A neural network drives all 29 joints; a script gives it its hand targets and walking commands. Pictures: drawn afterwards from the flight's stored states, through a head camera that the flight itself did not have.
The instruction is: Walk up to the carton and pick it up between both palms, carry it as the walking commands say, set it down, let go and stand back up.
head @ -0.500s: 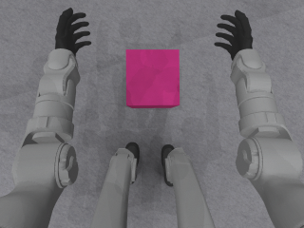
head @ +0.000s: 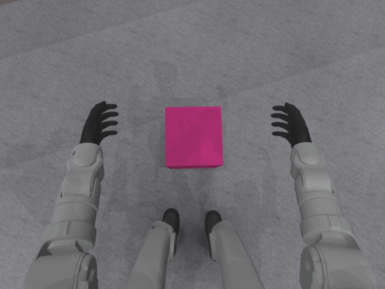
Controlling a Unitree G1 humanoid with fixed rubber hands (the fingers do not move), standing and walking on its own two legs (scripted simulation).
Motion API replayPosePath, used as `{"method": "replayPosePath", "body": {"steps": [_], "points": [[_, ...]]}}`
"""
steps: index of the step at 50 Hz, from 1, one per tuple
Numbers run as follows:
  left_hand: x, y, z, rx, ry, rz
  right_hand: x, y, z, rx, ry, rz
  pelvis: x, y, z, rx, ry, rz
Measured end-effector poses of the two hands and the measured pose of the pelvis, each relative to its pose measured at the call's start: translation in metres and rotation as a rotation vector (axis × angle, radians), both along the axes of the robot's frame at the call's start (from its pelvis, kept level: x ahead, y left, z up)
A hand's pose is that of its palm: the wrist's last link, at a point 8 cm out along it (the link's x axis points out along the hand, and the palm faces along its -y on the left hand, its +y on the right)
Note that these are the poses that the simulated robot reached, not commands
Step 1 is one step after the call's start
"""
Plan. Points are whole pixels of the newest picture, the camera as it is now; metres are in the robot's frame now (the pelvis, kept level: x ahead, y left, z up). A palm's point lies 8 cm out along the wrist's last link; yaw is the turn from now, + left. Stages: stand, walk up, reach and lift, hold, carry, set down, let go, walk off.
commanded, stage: let go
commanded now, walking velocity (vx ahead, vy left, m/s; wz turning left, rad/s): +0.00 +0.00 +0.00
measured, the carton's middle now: (193, 141) +0.46 -0.01 -0.57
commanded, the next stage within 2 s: stand in 0.98 s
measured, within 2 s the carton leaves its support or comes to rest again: neither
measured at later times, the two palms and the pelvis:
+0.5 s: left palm (39, 244) +0.22 +0.23 +0.00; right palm (344, 229) +0.23 -0.23 -0.01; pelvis +0.05 +0.00 +0.07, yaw +1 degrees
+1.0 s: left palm (27, 254) +0.21 +0.24 +0.01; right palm (360, 242) +0.21 -0.25 +0.00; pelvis +0.05 -0.01 +0.07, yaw +0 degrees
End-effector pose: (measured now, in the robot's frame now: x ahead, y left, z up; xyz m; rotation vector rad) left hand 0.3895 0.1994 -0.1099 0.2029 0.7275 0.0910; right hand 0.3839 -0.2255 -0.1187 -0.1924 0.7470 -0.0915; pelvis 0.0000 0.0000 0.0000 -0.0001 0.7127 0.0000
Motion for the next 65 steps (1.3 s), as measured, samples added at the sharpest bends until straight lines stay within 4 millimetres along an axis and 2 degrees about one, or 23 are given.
{"method": "replayPosePath", "body": {"steps": [4, 10, 21, 25, 29, 35, 48, 54, 58, 65], "points": [[-0.030, 0.009, 0.026, -0.013, 0.026, -0.005, -0.026, -0.005, 0.030, 0.010, 0.009, 0.011, 0.009, -0.001, 0.018, 0.001, -0.090, -0.007], [-0.061, 0.011, 0.059, -0.043, 0.012, -0.008, -0.059, -0.007, 0.066, 0.021, 0.010, 0.007, 0.021, -0.004, 0.037, -0.001, -0.219, 0.000], [-0.147, 0.021, 0.095, -0.028, 0.047, 0.009, -0.138, -0.007, 0.102, 0.012, 0.046, 0.025, 0.038, -0.005, 0.065, 0.001, -0.471, 0.014], [-0.171, 0.027, 0.107, -0.022, 0.059, 0.017, -0.157, -0.006, 0.111, 0.029, 0.047, 0.016, 0.045, -0.004, 0.071, 0.004, -0.562, 0.015], [-0.179, 0.031, 0.118, -0.020, 0.042, 0.015, -0.165, -0.006, 0.117, 0.036, 0.044, 0.020, 0.048, -0.004, 0.074, 0.007, -0.646, 0.009], [-0.182, 0.029, 0.120, -0.037, 0.067, 0.002, -0.169, -0.011, 0.125, 0.039, 0.036, 0.006, 0.050, -0.005, 0.075, 0.004, -0.730, 0.001], [-0.179, 0.028, 0.123, -0.017, 0.071, -0.010, -0.173, -0.015, 0.124, 0.025, 0.047, -0.001, 0.051, -0.006, 0.074, 0.004, -0.792, -0.003], [-0.189, 0.057, 0.112, 0.102, 0.095, 0.042, -0.179, -0.041, 0.118, -0.095, 0.075, -0.032, 0.055, -0.008, 0.071, 0.000, -0.752, -0.004], [-0.197, 0.068, 0.107, 0.125, 0.125, 0.061, -0.187, -0.057, 0.116, -0.141, 0.098, -0.055, 0.056, -0.006, 0.071, -0.003, -0.745, -0.007], [-0.207, 0.079, 0.105, 0.151, 0.151, 0.073, -0.200, -0.067, 0.112, -0.162, 0.139, -0.074, 0.055, -0.006, 0.073, -0.003, -0.745, -0.008]]}}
